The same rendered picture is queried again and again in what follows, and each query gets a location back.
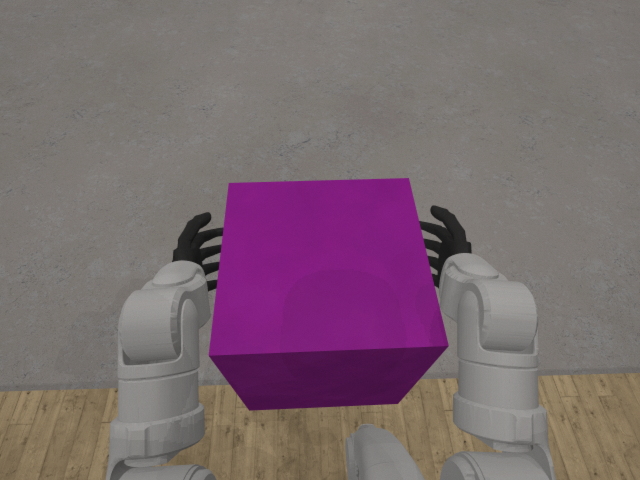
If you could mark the robot right hand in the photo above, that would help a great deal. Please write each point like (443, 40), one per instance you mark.
(453, 239)

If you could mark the robot left forearm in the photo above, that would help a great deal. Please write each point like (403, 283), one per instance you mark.
(159, 413)

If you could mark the carton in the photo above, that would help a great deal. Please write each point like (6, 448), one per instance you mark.
(325, 296)

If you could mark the robot left hand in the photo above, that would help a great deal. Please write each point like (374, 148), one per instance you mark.
(190, 241)

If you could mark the robot right forearm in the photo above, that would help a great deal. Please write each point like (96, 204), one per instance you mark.
(497, 342)

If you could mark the right robot upper arm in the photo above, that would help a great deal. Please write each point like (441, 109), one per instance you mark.
(468, 465)

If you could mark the robot right thigh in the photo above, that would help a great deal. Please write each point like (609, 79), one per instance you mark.
(376, 454)

